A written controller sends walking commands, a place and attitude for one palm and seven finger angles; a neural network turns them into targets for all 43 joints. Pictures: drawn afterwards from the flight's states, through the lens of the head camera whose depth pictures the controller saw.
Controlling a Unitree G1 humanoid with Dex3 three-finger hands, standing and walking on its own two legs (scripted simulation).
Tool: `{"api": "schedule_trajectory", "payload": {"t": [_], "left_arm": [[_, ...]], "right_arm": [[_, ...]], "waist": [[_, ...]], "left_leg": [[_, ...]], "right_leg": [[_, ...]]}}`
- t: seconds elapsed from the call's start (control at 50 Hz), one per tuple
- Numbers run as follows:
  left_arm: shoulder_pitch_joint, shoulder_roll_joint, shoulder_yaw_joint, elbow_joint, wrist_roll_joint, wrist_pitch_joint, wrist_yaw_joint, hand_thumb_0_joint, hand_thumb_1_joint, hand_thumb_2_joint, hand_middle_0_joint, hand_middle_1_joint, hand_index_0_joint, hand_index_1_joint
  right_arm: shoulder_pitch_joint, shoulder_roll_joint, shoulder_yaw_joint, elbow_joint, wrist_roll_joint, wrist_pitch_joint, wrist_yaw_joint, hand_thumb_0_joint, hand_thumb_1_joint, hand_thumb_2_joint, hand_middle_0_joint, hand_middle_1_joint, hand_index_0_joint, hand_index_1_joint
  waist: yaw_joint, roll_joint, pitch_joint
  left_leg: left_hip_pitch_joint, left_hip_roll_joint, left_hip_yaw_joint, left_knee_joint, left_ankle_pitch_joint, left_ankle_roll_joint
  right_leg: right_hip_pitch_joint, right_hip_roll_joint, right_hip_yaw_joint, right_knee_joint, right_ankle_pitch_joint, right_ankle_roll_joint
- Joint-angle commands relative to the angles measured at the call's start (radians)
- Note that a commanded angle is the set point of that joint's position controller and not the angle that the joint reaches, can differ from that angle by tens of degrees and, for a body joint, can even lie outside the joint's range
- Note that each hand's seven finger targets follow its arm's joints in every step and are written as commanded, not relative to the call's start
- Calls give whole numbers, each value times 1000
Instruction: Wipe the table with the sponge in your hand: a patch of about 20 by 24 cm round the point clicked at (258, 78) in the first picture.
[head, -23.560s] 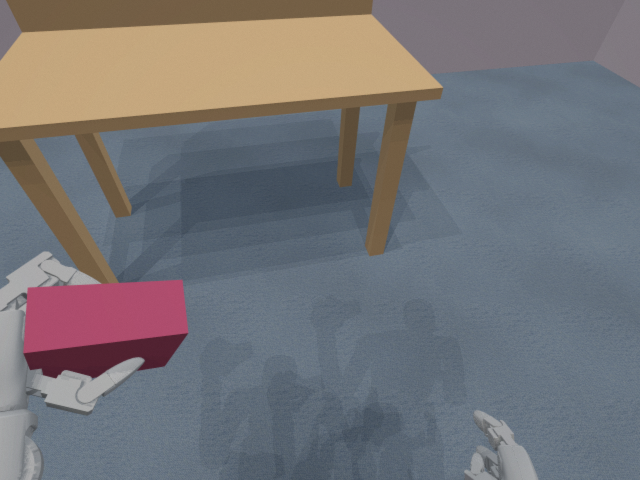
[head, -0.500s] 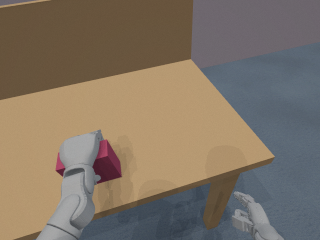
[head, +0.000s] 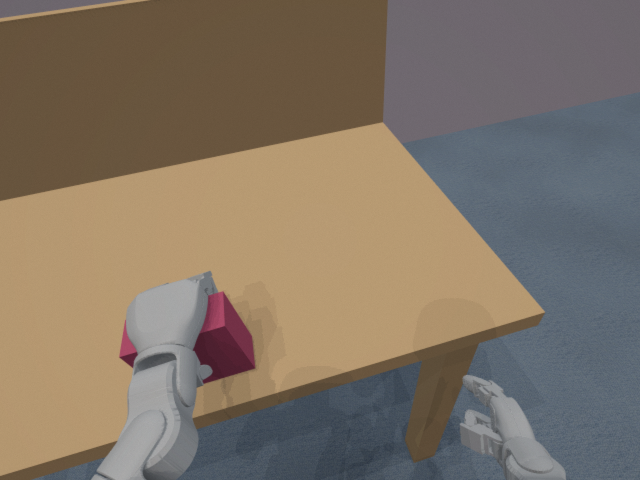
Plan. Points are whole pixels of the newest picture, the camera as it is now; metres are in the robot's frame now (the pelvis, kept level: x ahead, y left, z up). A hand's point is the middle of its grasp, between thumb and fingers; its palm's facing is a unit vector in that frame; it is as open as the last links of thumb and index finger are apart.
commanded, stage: slide across to the third lane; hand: left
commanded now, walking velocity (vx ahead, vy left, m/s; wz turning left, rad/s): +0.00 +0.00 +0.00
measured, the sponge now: (199, 351) +0.26 +0.22 +0.03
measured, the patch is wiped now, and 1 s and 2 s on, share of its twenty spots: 0.55 0.70 0.75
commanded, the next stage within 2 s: wipe forward along the third lane in 0.64 s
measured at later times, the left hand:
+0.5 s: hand (236, 324) +0.28 +0.16 +0.07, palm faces +0.04 -0.10 -0.99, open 9.6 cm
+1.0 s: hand (254, 320) +0.29 +0.14 +0.06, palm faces +0.02 -0.09 -1.00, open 9.7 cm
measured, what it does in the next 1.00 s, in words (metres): stands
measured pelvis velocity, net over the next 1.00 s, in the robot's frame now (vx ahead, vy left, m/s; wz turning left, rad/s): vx -0.02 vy -0.03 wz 0.00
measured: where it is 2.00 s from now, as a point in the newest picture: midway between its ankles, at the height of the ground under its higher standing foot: outside the picture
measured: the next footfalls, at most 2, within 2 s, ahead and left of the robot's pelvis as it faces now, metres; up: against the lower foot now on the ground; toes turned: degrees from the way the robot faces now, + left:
none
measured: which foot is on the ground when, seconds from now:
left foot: down 0.00-1.00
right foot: down 0.00-1.00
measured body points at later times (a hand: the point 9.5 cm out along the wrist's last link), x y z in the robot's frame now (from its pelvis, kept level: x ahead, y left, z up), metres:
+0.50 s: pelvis -0.01 -0.01 +0.00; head -0.03 -0.06 +0.45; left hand +0.27 +0.16 +0.12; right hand +0.24 -0.20 -0.08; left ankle -0.06 +0.09 -0.74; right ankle +0.03 -0.11 -0.74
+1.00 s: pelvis -0.02 -0.03 +0.00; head -0.05 -0.08 +0.45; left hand +0.28 +0.14 +0.12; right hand +0.22 -0.23 -0.09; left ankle -0.06 +0.09 -0.74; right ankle +0.03 -0.11 -0.74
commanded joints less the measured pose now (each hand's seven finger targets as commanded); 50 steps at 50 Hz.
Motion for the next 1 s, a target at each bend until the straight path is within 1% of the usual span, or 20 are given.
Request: {"api": "schedule_trajectory", "payload": {"t": [0.0,0.06,0.12,0.14,0.22,0.32,0.36,0.44,0.52,0.54,0.62,0.68,0.72,0.76,0.82,0.84,0.88,0.92,0.94,0.98], "left_arm": [[-234,-9,-37,-128,-25,-26,-10,0,100,1300,-1200,-1600,-1200,-1600],[-250,-55,-74,-98,-35,-31,-15,0,100,1300,-1200,-1600,-1200,-1600],[-283,-15,-31,-100,-36,-36,-9,0,100,1300,-1200,-1600,-1200,-1600],[-287,-64,-75,-95,-34,-35,-8,0,100,1300,-1200,-1600,-1200,-1600],[-321,-48,-61,-76,-33,-29,4,0,100,1300,-1200,-1600,-1200,-1600],[-374,-82,-94,-31,-24,-4,16,0,100,1300,-1200,-1600,-1200,-1600],[-382,-136,-150,1,-25,5,15,0,100,1300,-1200,-1600,-1200,-1600],[-417,-135,-138,22,-34,15,29,0,100,1300,-1200,-1600,-1200,-1600],[-438,-133,-131,58,-39,27,34,0,100,1300,-1200,-1600,-1200,-1600],[-448,-168,-166,64,-40,31,33,0,100,1300,-1200,-1600,-1200,-1600],[-438,-107,-98,88,-38,32,45,0,100,1300,-1200,-1600,-1200,-1600],[-416,-148,-136,102,-40,33,44,0,100,1300,-1200,-1600,-1200,-1600],[-408,-81,-67,95,-39,35,54,0,100,1300,-1200,-1600,-1200,-1600],[-453,-133,-123,137,-35,41,52,0,100,1300,-1200,-1600,-1200,-1600],[-531,-70,-63,180,-23,40,60,0,100,1300,-1200,-1600,-1200,-1600],[-539,-96,-82,183,-21,37,62,0,100,1300,-1200,-1600,-1200,-1600],[-531,-98,-76,245,-29,30,63,0,100,1300,-1200,-1600,-1200,-1600],[-542,-14,9,274,-28,19,72,0,100,1300,-1200,-1600,-1200,-1600],[-568,-79,-50,289,-25,19,69,0,100,1300,-1200,-1600,-1200,-1600],[-608,-60,-36,357,-18,14,67,0,100,1300,-1200,-1600,-1200,-1600]], "right_arm": [[-226,-81,-34,-171,5,-63,2,0,-900,-900,200,300,200,300],[-233,-76,-31,-168,7,-67,5,0,-900,-900,200,300,200,300],[-248,-82,-34,-165,7,-65,5,0,-900,-900,200,300,200,300],[-239,-76,-32,-167,6,-66,7,0,-900,-900,200,300,200,300],[-254,-79,-35,-158,7,-61,12,0,-900,-900,200,300,200,300],[-268,-76,-34,-146,12,-54,19,0,-900,-900,200,300,200,300],[-268,-71,-33,-144,15,-52,24,0,-900,-900,200,300,200,300],[-267,-70,-33,-146,14,-52,28,0,-900,-900,200,300,200,300],[-283,-72,-35,-135,18,-41,32,0,-900,-900,200,300,200,300],[-279,-67,-32,-140,17,-42,34,0,-900,-900,200,300,200,300],[-283,-74,-36,-133,16,-35,35,0,-900,-900,200,300,200,300],[-281,-71,-36,-132,16,-30,38,0,-900,-900,200,300,200,300],[-289,-76,-38,-134,15,-27,34,0,-900,-900,200,300,200,300],[-280,-73,-35,-127,18,-27,27,0,-900,-900,200,300,200,300],[-274,-80,-35,-115,19,-30,14,0,-900,-900,200,300,200,300],[-270,-77,-36,-119,17,-33,12,0,-900,-900,200,300,200,300],[-257,-79,-37,-110,17,-36,2,0,-900,-900,200,300,200,300],[-252,-88,-36,-103,14,-36,-11,0,-900,-900,200,300,200,300],[-249,-81,-33,-111,16,-36,-17,0,-900,-900,200,300,200,300],[-230,-87,-36,-96,17,-38,-30,0,-900,-900,200,300,200,300]], "waist": [[-24,-121,-156],[-34,-160,-138],[-29,-158,-145],[-30,-174,-161],[-27,-176,-158],[-29,-168,-157],[-38,-176,-146],[-29,-186,-187],[-33,-189,-161],[-35,-186,-166],[-24,-181,-171],[-30,-199,-158],[-19,-193,-166],[-41,-211,-132],[-39,-177,-138],[-39,-177,-177],[-44,-213,-150],[-36,-216,-150],[-50,-225,-148],[-60,-229,-121]], "left_leg": [[-82,22,-65,-82,311,9],[-87,25,-68,-82,294,10],[-92,25,-68,-89,269,10],[-89,23,-59,-84,283,13],[-91,25,-64,-88,269,9],[-92,23,-57,-88,258,8],[-93,23,-51,-85,259,7],[-104,19,-43,-80,246,11],[-113,19,-42,-81,234,7],[-114,18,-35,-81,232,9],[-126,15,-35,-84,216,6],[-128,13,-28,-79,231,7],[-136,12,-30,-87,212,7],[-144,11,-20,-85,189,7],[-146,6,-22,-90,152,5],[-143,2,-14,-84,164,7],[-159,2,-12,-84,154,6],[-174,1,-17,-90,130,3],[-181,-2,-7,-90,118,5],[-187,-3,-4,-90,90,4]], "right_leg": [[206,4,52,-30,203,-58],[189,5,49,-37,185,-56],[198,10,74,-44,167,-58],[208,4,49,-40,180,-53],[201,9,64,-42,172,-56],[192,8,64,-45,156,-57],[183,2,41,-45,151,-53],[209,0,38,-40,148,-50],[192,3,58,-48,141,-52],[200,-3,39,-46,134,-48],[209,1,65,-52,125,-53],[211,-4,59,-53,151,-49],[222,-2,82,-63,120,-50],[193,-7,72,-75,88,-43],[170,-3,92,-86,31,-49],[195,-8,77,-77,48,-46],[185,-10,82,-88,47,-42],[186,-8,108,-100,15,-45],[181,-16,91,-102,-10,-37],[146,-16,96,-120,-54,-36]]}}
